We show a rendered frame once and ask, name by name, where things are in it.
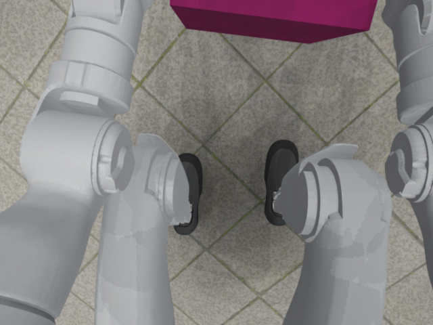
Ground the robot right forearm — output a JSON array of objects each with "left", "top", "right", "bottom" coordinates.
[{"left": 382, "top": 0, "right": 433, "bottom": 126}]

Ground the carton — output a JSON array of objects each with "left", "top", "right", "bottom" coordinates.
[{"left": 170, "top": 0, "right": 378, "bottom": 44}]

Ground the robot right upper arm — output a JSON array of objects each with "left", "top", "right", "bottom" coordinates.
[{"left": 385, "top": 123, "right": 433, "bottom": 289}]

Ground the left robot shin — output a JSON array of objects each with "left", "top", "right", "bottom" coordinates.
[{"left": 137, "top": 133, "right": 192, "bottom": 225}]

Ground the robot left upper arm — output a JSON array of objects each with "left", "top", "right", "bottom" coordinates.
[{"left": 0, "top": 110, "right": 135, "bottom": 325}]

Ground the robot left forearm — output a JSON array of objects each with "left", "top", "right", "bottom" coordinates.
[{"left": 20, "top": 0, "right": 154, "bottom": 174}]

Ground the robot left foot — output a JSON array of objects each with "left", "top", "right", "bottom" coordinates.
[{"left": 174, "top": 153, "right": 202, "bottom": 235}]

